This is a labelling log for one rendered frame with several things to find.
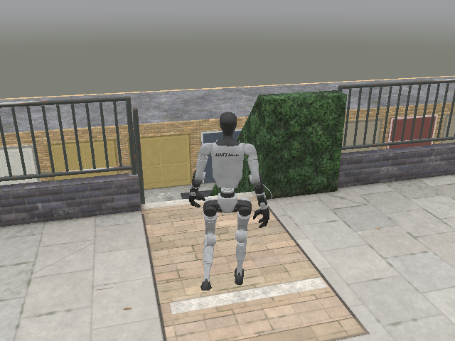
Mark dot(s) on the right robot forearm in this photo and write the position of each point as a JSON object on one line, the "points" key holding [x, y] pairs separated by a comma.
{"points": [[260, 194]]}

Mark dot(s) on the robot left hand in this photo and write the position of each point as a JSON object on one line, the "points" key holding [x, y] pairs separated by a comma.
{"points": [[197, 197]]}

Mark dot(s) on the robot right hand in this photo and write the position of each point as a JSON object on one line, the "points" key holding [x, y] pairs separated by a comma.
{"points": [[265, 218]]}

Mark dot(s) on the right robot thigh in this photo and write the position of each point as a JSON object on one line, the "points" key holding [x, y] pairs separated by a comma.
{"points": [[244, 208]]}

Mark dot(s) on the left robot thigh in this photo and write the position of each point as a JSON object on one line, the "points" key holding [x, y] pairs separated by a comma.
{"points": [[210, 211]]}

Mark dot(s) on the left robot forearm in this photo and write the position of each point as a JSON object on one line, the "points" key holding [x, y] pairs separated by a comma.
{"points": [[195, 185]]}

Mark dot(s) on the robot left upper arm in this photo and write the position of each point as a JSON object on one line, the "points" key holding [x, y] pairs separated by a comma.
{"points": [[205, 150]]}

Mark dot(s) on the robot thigh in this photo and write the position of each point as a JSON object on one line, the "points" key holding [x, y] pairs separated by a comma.
{"points": [[210, 211], [244, 208]]}

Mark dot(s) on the robot right upper arm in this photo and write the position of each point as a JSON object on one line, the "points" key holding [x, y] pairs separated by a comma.
{"points": [[250, 150]]}

